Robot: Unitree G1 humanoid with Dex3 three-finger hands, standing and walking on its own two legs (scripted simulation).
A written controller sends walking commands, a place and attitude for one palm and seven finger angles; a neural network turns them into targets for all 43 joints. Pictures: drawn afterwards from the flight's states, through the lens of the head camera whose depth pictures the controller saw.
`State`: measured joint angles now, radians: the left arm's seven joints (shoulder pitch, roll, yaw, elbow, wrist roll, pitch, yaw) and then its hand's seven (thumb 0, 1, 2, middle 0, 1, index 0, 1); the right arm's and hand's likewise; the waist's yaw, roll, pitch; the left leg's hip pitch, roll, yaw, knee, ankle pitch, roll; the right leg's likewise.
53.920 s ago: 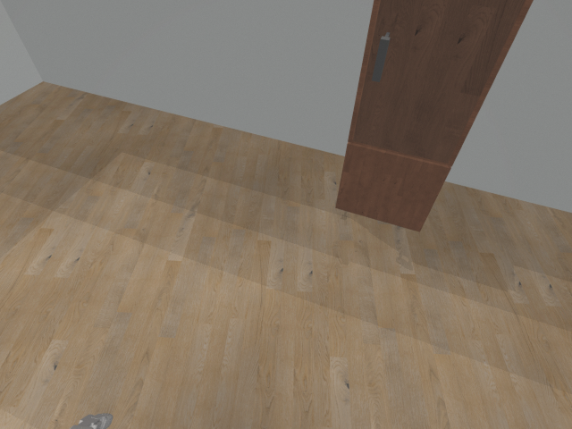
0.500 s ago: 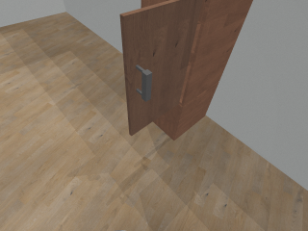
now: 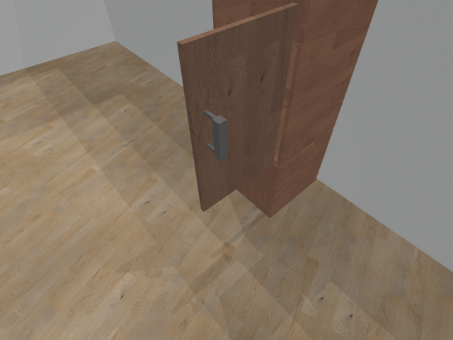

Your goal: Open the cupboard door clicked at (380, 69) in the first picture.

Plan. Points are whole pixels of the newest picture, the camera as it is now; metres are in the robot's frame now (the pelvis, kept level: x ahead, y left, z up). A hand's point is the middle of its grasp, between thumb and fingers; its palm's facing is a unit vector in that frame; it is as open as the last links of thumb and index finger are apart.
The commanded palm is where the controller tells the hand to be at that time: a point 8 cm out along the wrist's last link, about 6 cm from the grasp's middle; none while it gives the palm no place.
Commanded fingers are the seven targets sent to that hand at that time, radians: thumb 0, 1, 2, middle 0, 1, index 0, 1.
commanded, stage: let the arm hang, fingers relaxed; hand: left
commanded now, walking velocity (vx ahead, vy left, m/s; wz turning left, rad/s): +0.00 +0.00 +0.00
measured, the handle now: (214, 135) +0.60 +0.07 +0.01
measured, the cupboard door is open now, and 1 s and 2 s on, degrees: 90 90 90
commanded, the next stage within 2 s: look to check the result in 0.28 s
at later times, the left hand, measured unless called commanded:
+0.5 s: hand out of the picture +0.00 +0.16 -0.18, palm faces +0.04 -0.98 -0.20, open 7.4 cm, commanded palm none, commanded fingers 0.00 0.90 0.90 -0.20 -0.30 -0.20 -0.30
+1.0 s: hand out of the picture +0.02 +0.16 -0.17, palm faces +0.04 -0.98 -0.21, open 7.4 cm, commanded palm none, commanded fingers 0.00 0.90 0.90 -0.20 -0.30 -0.20 -0.30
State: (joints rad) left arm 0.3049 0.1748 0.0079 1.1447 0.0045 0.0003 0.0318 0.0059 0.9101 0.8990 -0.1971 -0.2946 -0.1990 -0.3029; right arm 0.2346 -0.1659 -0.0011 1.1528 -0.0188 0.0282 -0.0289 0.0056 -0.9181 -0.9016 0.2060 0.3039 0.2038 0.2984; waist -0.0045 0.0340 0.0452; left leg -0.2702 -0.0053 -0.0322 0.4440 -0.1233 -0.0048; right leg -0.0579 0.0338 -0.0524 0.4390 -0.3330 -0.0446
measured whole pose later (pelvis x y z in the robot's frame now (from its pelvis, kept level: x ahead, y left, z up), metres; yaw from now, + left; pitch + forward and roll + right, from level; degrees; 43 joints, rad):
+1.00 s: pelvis +0.02 -0.01 +0.00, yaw -1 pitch -2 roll +0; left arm 0.28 0.16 0.01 1.13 0.00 -0.01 0.04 0.00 0.91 0.90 -0.20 -0.29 -0.20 -0.30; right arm 0.21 -0.17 0.00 1.14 -0.02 0.01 -0.04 0.00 -0.91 -0.90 0.20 0.30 0.20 0.30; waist 0.00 0.00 0.06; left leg -0.24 0.01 -0.03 0.43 -0.15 -0.02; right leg -0.01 0.04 -0.04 0.39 -0.34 -0.06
